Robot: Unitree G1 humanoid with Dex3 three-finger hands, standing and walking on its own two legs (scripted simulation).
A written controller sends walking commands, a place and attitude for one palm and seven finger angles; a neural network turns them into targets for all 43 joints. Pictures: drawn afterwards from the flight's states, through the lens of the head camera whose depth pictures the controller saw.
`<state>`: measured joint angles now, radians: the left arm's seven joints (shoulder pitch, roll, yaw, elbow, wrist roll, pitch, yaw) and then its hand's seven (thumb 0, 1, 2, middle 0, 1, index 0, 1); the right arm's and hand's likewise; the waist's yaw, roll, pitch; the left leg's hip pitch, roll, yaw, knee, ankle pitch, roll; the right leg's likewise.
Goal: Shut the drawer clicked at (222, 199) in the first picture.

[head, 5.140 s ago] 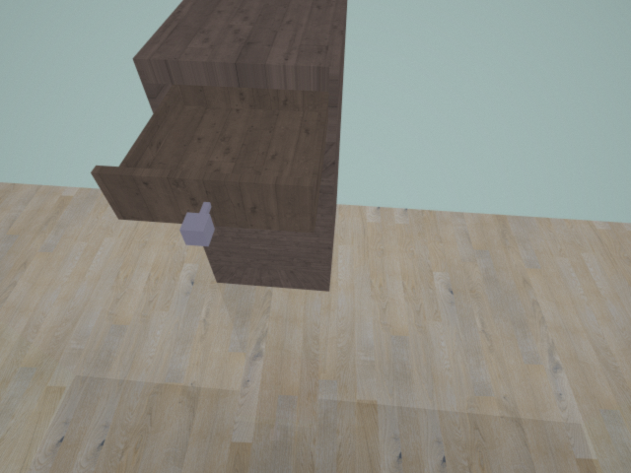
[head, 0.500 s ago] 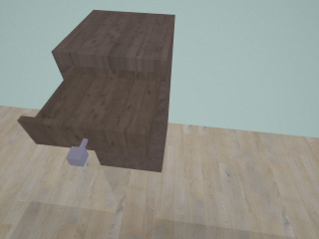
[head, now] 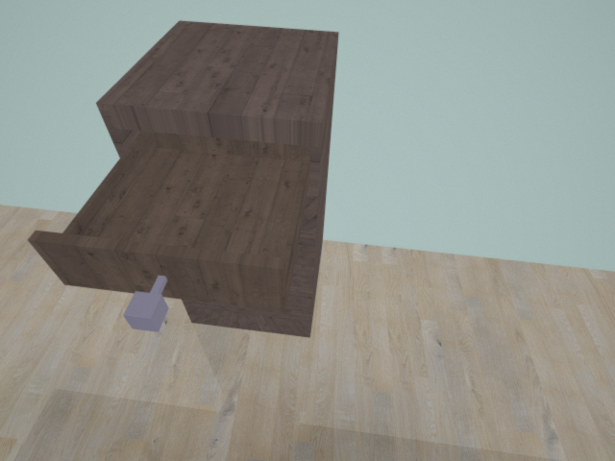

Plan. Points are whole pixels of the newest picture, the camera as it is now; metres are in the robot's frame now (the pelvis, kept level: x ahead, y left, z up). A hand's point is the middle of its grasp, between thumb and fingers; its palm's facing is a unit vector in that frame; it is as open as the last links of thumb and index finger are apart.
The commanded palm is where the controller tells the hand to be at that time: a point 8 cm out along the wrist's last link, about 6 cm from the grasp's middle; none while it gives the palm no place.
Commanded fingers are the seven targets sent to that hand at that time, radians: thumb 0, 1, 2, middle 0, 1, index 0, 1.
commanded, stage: shuffle to correct the standing spot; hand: left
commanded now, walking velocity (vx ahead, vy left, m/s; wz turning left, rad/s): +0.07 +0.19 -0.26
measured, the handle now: (152, 299) +0.34 +0.26 -0.02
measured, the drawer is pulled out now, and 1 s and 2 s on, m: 0.30 0.30 0.30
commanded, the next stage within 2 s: come to a stop and stand still in 0.42 s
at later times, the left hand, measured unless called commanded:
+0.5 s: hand out of the picture +0.02 +0.23 -0.18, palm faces +0.01 -0.97 -0.26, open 7.4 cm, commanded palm none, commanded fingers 0.00 0.90 0.90 -0.20 -0.30 -0.20 -0.30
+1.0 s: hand out of the picture +0.06 +0.22 -0.18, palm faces -0.03 -0.98 -0.20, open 7.2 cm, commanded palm none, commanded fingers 0.00 0.90 0.90 -0.20 -0.30 -0.20 -0.30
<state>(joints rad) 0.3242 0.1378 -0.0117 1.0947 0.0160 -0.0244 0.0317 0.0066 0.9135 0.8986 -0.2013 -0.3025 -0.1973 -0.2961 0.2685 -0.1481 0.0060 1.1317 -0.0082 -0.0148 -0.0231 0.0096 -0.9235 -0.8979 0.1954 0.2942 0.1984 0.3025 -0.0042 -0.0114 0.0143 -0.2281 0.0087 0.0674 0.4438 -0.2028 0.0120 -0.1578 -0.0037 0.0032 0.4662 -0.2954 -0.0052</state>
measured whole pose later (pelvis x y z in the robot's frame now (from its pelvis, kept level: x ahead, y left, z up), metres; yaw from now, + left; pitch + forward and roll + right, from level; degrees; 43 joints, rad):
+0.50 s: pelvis +0.02 +0.04 -0.01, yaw -3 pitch +0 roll +2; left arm 0.32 0.18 0.04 1.02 0.03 0.02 0.04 0.01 0.91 0.90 -0.20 -0.30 -0.20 -0.30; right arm 0.29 -0.18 -0.02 1.00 -0.02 0.02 -0.01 0.00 -0.91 -0.90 0.20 0.29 0.20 0.30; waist 0.02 -0.02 0.03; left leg -0.27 -0.05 0.15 0.55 -0.30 0.08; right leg -0.30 -0.07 0.01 0.75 -0.48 -0.02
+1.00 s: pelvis +0.04 +0.05 +0.00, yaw -4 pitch +0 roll +1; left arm 0.28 0.16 0.01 1.08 0.01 0.00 0.03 0.01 0.94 0.90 -0.20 -0.30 -0.20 -0.30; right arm 0.29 -0.14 0.02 1.12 -0.01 -0.02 -0.03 0.01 -0.93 -0.90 0.20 0.29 0.20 0.30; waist 0.00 -0.02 0.01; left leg -0.16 -0.02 0.15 0.42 -0.26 0.05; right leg -0.16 -0.04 -0.10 0.46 -0.30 -0.01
